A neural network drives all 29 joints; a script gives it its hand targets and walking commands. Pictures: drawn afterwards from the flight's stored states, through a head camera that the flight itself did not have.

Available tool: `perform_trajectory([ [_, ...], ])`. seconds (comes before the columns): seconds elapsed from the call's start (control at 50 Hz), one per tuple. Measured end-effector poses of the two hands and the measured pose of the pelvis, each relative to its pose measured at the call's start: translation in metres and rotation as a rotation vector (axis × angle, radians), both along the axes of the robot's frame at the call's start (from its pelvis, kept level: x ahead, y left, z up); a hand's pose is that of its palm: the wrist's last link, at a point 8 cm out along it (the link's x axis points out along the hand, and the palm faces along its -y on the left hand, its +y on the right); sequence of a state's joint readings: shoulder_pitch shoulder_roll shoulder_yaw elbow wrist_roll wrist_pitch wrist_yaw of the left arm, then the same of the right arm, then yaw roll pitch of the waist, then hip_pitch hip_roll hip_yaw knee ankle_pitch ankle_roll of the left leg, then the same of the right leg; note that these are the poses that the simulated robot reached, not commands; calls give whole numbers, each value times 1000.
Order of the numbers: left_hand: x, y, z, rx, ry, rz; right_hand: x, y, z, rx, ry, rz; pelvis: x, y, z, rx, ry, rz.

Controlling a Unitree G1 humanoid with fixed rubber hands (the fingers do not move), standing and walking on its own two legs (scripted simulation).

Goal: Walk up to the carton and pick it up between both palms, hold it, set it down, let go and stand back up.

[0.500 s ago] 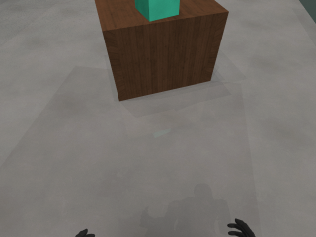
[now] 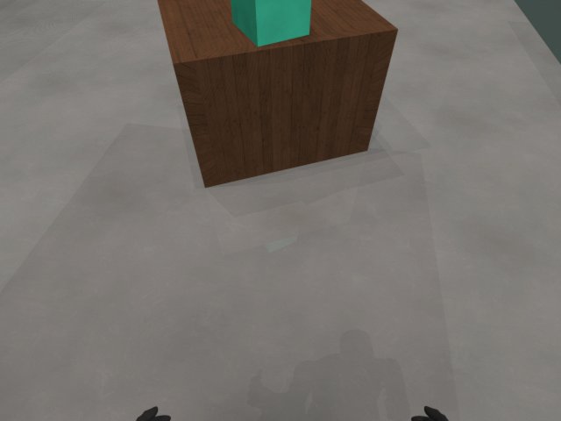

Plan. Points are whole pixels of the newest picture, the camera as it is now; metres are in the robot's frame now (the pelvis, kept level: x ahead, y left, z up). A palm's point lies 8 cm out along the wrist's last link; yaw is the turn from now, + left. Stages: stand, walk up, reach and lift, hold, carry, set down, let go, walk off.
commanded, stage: stand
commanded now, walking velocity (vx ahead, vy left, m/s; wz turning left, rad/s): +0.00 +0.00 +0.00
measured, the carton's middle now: (269, 4) +1.52 +0.02 -0.03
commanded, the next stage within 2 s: walk up in 0.80 s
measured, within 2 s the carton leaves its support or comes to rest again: neither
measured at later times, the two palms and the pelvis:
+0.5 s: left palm out of the picture +0.05 +0.24 -0.12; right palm out of the picture +0.04 -0.24 -0.12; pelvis +0.00 +0.00 +0.01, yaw +1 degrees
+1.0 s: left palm out of the picture -0.03 +0.24 -0.13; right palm out of the picture -0.02 -0.22 -0.13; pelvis -0.02 +0.01 +0.01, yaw +0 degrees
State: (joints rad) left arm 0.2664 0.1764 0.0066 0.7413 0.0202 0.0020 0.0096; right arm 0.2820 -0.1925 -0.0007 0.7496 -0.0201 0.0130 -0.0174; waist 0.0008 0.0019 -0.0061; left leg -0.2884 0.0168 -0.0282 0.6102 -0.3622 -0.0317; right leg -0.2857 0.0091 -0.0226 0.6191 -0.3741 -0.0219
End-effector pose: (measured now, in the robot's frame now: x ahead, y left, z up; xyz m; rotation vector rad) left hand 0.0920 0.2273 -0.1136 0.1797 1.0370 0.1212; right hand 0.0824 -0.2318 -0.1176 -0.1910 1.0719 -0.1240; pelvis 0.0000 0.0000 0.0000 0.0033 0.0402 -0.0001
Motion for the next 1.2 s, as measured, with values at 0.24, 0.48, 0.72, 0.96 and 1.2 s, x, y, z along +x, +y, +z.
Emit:
perform_trajectory([
  [0.24,-21,12,-2,32,79,32,-8,-6,-2,-11,47,-5,3,-1,2,0,-9,4],
  [0.48,-39,12,-7,22,145,50,-41,-5,-7,-9,150,-45,2,1,6,-5,-22,7],
  [0.72,-58,18,-8,17,180,67,-59,2,-4,-18,173,-66,-8,7,11,-7,-48,3],
  [0.96,-111,12,-13,-3,303,104,-97,17,-11,17,262,-74,-21,10,14,-2,-56,2],
  [1.2,-130,42,-8,43,268,134,-83,-2,-2,-39,252,53,-7,16,10,-5,-66,78],
])
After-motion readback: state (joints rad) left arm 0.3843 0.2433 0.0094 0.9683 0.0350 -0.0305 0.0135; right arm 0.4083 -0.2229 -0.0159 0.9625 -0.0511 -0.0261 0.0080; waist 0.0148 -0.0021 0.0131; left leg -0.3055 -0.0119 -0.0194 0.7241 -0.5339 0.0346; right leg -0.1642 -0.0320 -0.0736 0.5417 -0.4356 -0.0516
